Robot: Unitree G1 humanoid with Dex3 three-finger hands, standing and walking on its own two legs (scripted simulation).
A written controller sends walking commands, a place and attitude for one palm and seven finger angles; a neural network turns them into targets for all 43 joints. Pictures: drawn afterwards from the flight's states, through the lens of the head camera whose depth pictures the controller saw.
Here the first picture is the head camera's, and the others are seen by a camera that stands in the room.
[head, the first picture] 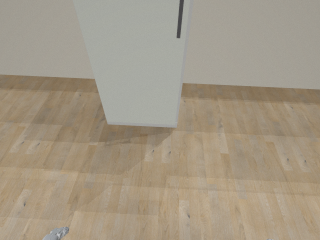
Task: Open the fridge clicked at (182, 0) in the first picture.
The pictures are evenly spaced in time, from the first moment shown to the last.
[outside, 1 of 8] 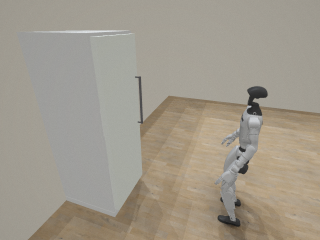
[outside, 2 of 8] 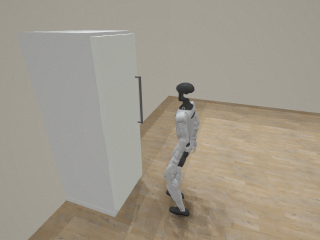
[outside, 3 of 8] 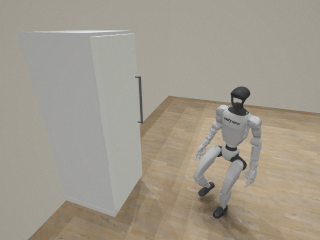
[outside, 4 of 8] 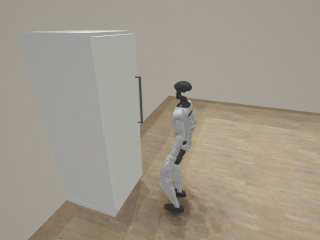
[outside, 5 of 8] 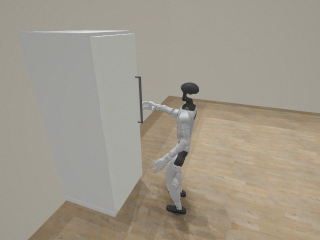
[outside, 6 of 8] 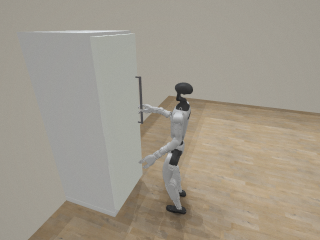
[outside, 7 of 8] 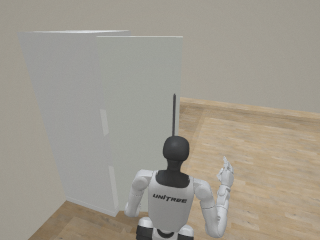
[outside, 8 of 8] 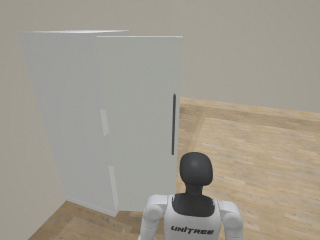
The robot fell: no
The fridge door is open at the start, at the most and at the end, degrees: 0 79 73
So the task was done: yes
